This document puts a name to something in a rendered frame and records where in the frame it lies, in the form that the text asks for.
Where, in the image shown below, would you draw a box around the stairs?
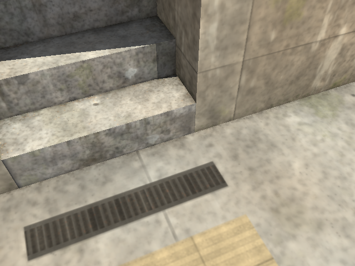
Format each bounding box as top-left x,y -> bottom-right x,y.
0,0 -> 196,188

